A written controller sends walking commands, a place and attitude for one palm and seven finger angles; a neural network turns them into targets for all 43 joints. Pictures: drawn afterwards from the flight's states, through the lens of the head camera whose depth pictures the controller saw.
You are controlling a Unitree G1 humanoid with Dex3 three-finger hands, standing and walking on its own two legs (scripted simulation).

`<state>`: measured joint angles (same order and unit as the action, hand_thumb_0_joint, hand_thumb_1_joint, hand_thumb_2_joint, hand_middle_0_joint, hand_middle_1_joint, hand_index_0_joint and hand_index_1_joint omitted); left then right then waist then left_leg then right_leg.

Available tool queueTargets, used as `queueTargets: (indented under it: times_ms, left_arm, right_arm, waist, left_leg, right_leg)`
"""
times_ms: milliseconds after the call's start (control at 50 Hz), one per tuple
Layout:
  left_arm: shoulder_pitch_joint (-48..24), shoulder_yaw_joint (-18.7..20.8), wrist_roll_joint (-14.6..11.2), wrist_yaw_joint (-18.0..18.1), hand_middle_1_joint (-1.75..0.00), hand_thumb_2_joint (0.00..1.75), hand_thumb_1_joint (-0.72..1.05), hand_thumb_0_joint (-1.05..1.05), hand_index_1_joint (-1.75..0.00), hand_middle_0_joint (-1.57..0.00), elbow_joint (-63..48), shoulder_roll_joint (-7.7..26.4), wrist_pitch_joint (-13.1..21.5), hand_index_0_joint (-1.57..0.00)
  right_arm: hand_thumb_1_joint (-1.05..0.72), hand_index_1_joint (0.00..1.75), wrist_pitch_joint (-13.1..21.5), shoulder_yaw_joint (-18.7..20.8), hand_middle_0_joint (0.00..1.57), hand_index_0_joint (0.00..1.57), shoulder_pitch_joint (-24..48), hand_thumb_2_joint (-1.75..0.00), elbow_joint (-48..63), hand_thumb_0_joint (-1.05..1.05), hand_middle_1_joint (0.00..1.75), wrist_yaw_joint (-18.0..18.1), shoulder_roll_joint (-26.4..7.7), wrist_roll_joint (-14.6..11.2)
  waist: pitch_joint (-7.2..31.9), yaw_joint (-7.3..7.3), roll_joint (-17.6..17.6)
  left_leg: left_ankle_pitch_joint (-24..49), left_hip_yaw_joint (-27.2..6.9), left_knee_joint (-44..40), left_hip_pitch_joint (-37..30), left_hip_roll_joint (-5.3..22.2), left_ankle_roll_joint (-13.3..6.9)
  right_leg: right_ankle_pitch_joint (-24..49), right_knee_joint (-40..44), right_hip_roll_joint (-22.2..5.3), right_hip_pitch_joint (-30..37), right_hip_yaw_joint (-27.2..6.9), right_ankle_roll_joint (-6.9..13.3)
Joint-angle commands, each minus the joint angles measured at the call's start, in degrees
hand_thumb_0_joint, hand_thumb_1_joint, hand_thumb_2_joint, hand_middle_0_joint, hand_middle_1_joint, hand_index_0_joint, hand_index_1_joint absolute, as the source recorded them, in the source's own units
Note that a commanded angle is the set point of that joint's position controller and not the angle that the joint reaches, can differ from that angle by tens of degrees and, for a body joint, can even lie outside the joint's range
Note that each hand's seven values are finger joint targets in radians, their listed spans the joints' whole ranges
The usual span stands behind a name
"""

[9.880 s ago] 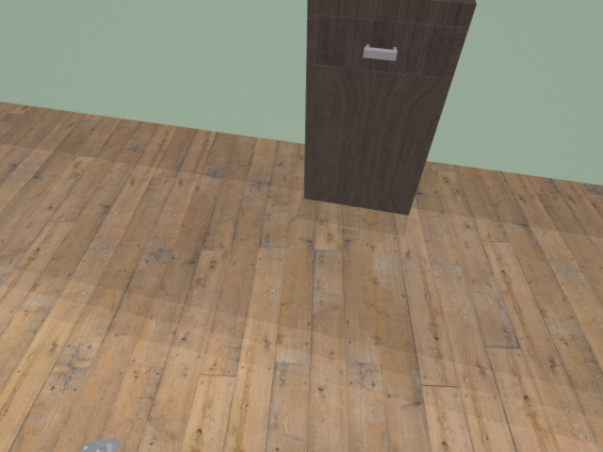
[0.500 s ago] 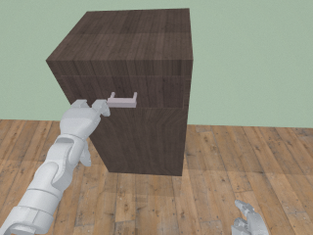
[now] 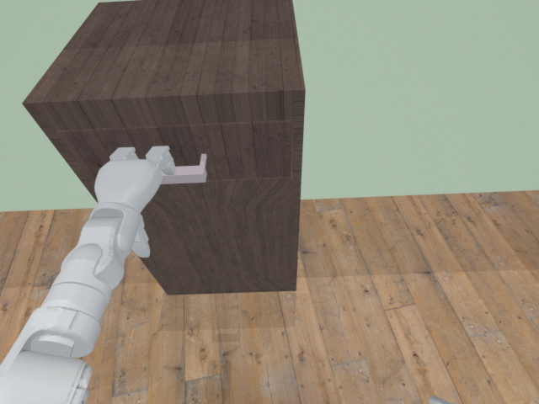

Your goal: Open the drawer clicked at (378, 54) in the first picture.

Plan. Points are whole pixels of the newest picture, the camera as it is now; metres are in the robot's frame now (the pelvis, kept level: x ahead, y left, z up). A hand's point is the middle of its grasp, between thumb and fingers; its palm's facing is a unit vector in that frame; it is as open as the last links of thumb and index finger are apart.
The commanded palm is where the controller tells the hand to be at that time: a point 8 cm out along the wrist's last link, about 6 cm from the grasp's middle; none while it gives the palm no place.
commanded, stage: move the hooked fingers above the handle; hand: left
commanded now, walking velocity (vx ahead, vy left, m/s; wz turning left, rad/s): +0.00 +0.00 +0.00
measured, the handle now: (181, 167) +0.55 +0.23 -0.01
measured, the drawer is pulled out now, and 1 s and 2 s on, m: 0.00 0.00 0.00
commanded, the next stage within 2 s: none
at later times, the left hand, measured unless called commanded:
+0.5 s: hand (163, 174) +0.48 +0.23 +0.05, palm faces -0.06 +0.01 -1.00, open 13.8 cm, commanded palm +0.47 +0.23 +0.11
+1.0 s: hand (170, 162) +0.51 +0.22 +0.04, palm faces -0.05 +0.01 -1.00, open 13.7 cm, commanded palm +0.51 +0.23 +0.10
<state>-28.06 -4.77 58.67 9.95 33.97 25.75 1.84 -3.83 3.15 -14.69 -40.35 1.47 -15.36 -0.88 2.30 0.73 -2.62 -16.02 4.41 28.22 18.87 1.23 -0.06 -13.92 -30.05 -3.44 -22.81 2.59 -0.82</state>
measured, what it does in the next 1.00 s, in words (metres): stands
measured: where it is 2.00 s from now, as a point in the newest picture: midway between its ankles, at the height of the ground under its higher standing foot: outside the picture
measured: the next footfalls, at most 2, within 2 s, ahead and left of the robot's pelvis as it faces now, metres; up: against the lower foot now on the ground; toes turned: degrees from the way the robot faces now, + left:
none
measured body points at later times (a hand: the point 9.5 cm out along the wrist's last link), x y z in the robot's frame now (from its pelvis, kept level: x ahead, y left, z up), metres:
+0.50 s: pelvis +0.00 +0.00 -0.01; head +0.09 -0.01 +0.43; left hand +0.48 +0.22 +0.10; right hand +0.04 -0.28 -0.14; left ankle -0.02 +0.12 -0.74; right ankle +0.01 -0.13 -0.74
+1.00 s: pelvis +0.00 +0.01 -0.02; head +0.10 +0.00 +0.42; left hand +0.51 +0.22 +0.10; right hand -0.01 -0.27 -0.15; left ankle -0.02 +0.12 -0.74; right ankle +0.01 -0.13 -0.74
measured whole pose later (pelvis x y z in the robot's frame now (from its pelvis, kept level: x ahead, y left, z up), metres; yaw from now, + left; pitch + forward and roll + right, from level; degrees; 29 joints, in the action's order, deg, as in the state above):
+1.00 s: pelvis +0.00 +0.01 -0.02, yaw +0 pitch +18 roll -1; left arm -57.8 -2.4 64.0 16.1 69.6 30.6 1.9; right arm -3.4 2.4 -21.2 -41.5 0.7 -15.1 0.7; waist 6.0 -8.4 -1.9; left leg -19.6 3.9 39.2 37.5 2.3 -0.7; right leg -15.3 -37.0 -2.9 -39.6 2.5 -1.3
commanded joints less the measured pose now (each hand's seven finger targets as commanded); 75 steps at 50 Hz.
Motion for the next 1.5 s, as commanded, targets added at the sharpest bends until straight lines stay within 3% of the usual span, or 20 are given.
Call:
queueTargets:
  times_ms: [0,100,200,260,300,400,440,520,540,620,640,720,860,920,1100,1120,1200,1260,1300,1480]
  left_arm:
    - [-28.3,6.1,0.4,3.0,-1.2,0.3,-0.5,0.0,-1.2,-0.3,-6.8,14.2,-0.2,-0.3]
    - [-34.3,3.9,1.0,3.0,-1.2,0.3,-0.5,0.0,-1.2,-0.3,-0.8,12.4,1.0,-0.3]
    - [-35.9,6.6,1.4,3.9,-1.2,0.3,-0.5,0.0,-1.2,-0.3,6.5,15.6,1.6,-0.3]
    - [-38.4,5.8,2.3,5.0,-1.2,0.3,-0.5,0.0,-1.2,-0.3,7.3,15.0,1.6,-0.3]
    - [-39.6,7.5,2.6,5.4,-1.2,0.3,-0.5,0.0,-1.2,-0.3,9.9,17.1,1.4,-0.3]
    - [-46.0,4.5,3.1,5.9,-1.2,0.3,-0.5,0.0,-1.2,-0.3,13.1,15.1,1.0,-0.3]
    - [-47.4,5.3,3.2,6.1,-1.2,0.3,-0.5,0.0,-1.2,-0.3,13.2,16.5,1.4,-0.3]
    - [-50.4,7.5,3.6,6.8,-1.2,0.3,-0.5,0.0,-1.2,-0.3,16.4,20.2,1.6,-0.3]
    - [-49.4,6.2,3.9,6.9,-1.2,0.3,-0.5,0.0,-1.2,-0.3,17.7,18.3,1.3,-0.3]
    - [-51.9,7.6,4.2,7.3,-1.2,0.3,-0.5,0.0,-1.2,-0.3,18.8,20.5,0.9,-0.3]
    - [-51.1,6.7,4.4,7.2,-1.2,0.3,-0.5,0.0,-1.2,-0.3,19.4,19.1,0.7,-0.3]
    - [-55.4,5.9,4.5,7.7,-1.2,0.3,-0.5,0.0,-1.2,-0.3,20.5,18.9,-0.2,-0.3]
    - [-56.5,6.0,5.2,7.9,-1.2,0.3,-0.5,0.0,-1.2,-0.3,24.2,20.5,-1.3,-0.3]
    - [-58.9,4.1,5.0,7.9,-1.2,0.3,-0.5,0.0,-1.2,-0.3,25.3,18.8,-1.1,-0.3]
    - [-59.1,8.3,5.1,7.7,-1.2,0.3,-0.5,0.0,-1.2,-0.3,26.5,25.3,0.0,-0.3]
    - [-59.5,8.0,5.3,7.7,-1.2,0.3,-0.5,0.0,-1.2,-0.3,26.3,25.7,0.1,-0.3]
    - [-59.9,7.2,5.3,8.0,-1.2,0.3,-0.5,0.0,-1.2,-0.3,27.7,24.8,-0.1,-0.3]
    - [-59.1,8.3,5.3,8.3,-1.2,0.3,-0.5,0.0,-1.2,-0.3,28.0,26.7,-0.5,-0.3]
    - [-58.8,9.5,4.9,8.2,-1.2,0.3,-0.5,0.0,-1.2,-0.3,29.7,28.8,-0.8,-0.3]
    - [-59.5,9.9,5.1,7.5,-1.2,0.3,-0.5,0.0,-1.2,-0.3,31.2,32.6,-1.2,-0.3]
  right_arm:
    - [-0.9,0.3,2.0,2.4,0.2,0.2,0.7,-0.9,6.5,0.0,0.3,0.7,-7.2,-0.1]
    - [-0.9,0.3,1.8,2.7,0.2,0.2,-1.8,-0.9,5.5,0.0,0.3,0.8,-7.3,0.1]
    - [-0.9,0.3,1.3,2.5,0.2,0.2,-3.9,-0.9,5.1,0.0,0.3,0.8,-7.7,0.4]
    - [-0.9,0.3,1.2,2.7,0.2,0.2,-4.9,-0.9,5.1,0.0,0.3,0.4,-7.5,0.6]
    - [-0.9,0.3,1.0,2.8,0.2,0.2,-5.9,-0.9,5.0,0.0,0.3,0.4,-8.0,0.7]
    - [-0.9,0.3,1.0,3.1,0.2,0.2,-8.2,-0.9,4.1,0.0,0.3,0.3,-8.2,0.8]
    - [-0.9,0.3,1.1,3.4,0.2,0.2,-9.6,-0.9,3.7,0.0,0.3,0.3,-8.4,1.0]
    - [-0.9,0.3,1.0,3.3,0.2,0.2,-11.6,-0.9,2.7,0.0,0.3,0.5,-9.0,1.2]
    - [-0.9,0.3,0.9,3.4,0.2,0.2,-11.9,-0.9,2.6,0.0,0.3,0.3,-8.8,1.3]
    - [-0.9,0.3,0.8,3.6,0.2,0.2,-13.7,-0.9,1.9,0.0,0.3,0.0,-9.4,1.7]
    - [-0.9,0.3,0.8,3.7,0.2,0.2,-13.9,-0.9,1.9,0.0,0.3,-0.2,-9.2,1.8]
    - [-0.9,0.3,0.5,3.8,0.2,0.2,-15.1,-0.9,1.0,0.0,0.3,-0.3,-9.8,1.9]
    - [-0.9,0.3,0.7,3.1,0.2,0.2,-15.0,-0.9,1.3,0.0,0.3,-0.1,-9.8,1.5]
    - [-0.9,0.3,1.2,2.8,0.2,0.2,-15.2,-0.9,1.4,0.0,0.3,0.1,-9.8,1.3]
    - [-0.9,0.3,1.7,2.1,0.2,0.2,-15.5,-0.9,2.5,0.0,0.3,0.6,-10.5,1.6]
    - [-0.9,0.3,1.7,2.0,0.2,0.2,-15.5,-0.9,2.8,0.0,0.3,0.6,-10.4,1.6]
    - [-0.9,0.3,1.8,1.9,0.2,0.2,-15.5,-0.9,2.7,0.0,0.3,0.8,-10.6,1.5]
    - [-0.9,0.3,1.9,1.8,0.2,0.2,-15.6,-0.9,2.6,0.0,0.3,0.8,-10.8,1.5]
    - [-0.9,0.3,1.7,1.5,0.2,0.2,-15.5,-0.9,2.4,0.0,0.3,1.0,-11.3,1.4]
    - [-0.9,0.3,1.5,0.8,0.2,0.2,-15.0,-0.9,2.8,0.0,0.3,1.7,-11.7,1.1]
  waist:
    - [19.6,-0.98,2.0]
    - [20.0,-2.87,2.1]
    - [20.5,-3.11,4.2]
    - [22.5,-3.23,1.6]
    - [23.4,-3.7,3.5]
    - [23.4,-6.4,2.1]
    - [26.5,-6.29,0.6]
    - [26.9,-7.41,1.4]
    - [27.4,-7.2,0.2]
    - [29.8,-7.76,-0.8]
    - [29.9,-7.65,-1.6]
    - [28.6,-9.71,0.3]
    - [26.3,-9.72,-1.0]
    - [24.9,-11.2,-0.1]
    - [28.0,-10.6,0.7]
    - [28.0,-10.4,-1.0]
    - [25.8,-11.1,0.6]
    - [26.5,-10.61,-0.1]
    - [25.9,-10.92,2.6]
    - [25.0,-10.76,1.0]
  left_leg:
    - [18.3,-1.1,-1.2,-3.5,-2.8,-1.8]
    - [17.9,-1.3,0.2,-3.2,-2.7,-1.9]
    - [17.5,-1.3,1.4,0.7,-2.9,-1.9]
    - [18.2,-0.9,2.2,0.6,-2.7,-1.9]
    - [18.5,-1.1,2.8,2.2,-2.8,-2.0]
    - [17.6,-1.3,4.1,2.8,-2.6,-2.1]
    - [18.5,-1.3,4.9,2.0,-2.7,-2.2]
    - [19.0,-1.5,6.0,4.7,-2.5,-2.2]
    - [19.7,-1.4,6.2,4.3,-2.6,-2.1]
    - [22.9,-1.5,7.7,4.4,-2.1,-2.0]
    - [24.2,-1.8,7.8,3.8,-2.0,-1.9]
    - [23.0,-1.9,8.4,4.7,-1.7,-2.1]
    - [15.5,-2.1,7.4,7.1,-2.0,-2.2]
    - [12.3,-2.4,7.4,7.7,-1.9,-2.4]
    - [10.5,-2.4,8.8,10.6,-2.2,-2.7]
    - [9.6,-2.3,8.7,11.1,-2.3,-2.6]
    - [7.6,-2.7,8.6,12.2,-2.1,-2.6]
    - [7.0,-2.3,9.0,12.7,-2.2,-2.7]
    - [5.6,-2.4,9.0,14.7,-2.3,-2.8]
    - [2.0,-2.1,9.2,17.3,-2.5,-2.8]
  right_leg:
    - [15.6,1.1,4.1,10.8,-0.5,2.9]
    - [15.4,0.4,4.3,8.0,-0.3,2.7]
    - [16.6,-0.8,4.3,8.1,-0.5,2.5]
    - [17.2,-1.7,4.3,6.9,-0.7,2.6]
    - [17.7,-2.2,4.5,7.6,-0.7,2.5]
    - [16.9,-2.5,4.7,4.0,-0.8,2.3]
    - [17.8,-3.1,4.8,4.1,-1.2,2.3]
    - [18.9,-4.0,4.8,3.6,-1.2,2.1]
    - [19.0,-4.2,5.0,2.8,-1.1,2.2]
    - [21.2,-5.3,5.1,2.2,-1.1,2.1]
    - [21.3,-5.5,5.3,1.5,-0.8,2.2]
    - [20.3,-5.1,5.5,-0.5,-0.8,1.8]
    - [13.4,-4.5,5.4,-2.7,-0.7,2.0]
    - [10.5,-4.0,5.4,-4.9,-0.7,1.8]
    - [9.9,-5.4,5.2,-3.7,-1.2,1.6]
    - [9.2,-5.4,5.1,-4.0,-1.3,1.6]
    - [6.9,-5.2,5.2,-5.9,-0.9,1.6]
    - [6.6,-5.3,5.1,-5.7,-1.2,1.4]
    - [6.0,-5.1,5.0,-4.9,-1.3,1.2]
    - [3.1,-5.4,4.6,-5.8,-1.6,1.0]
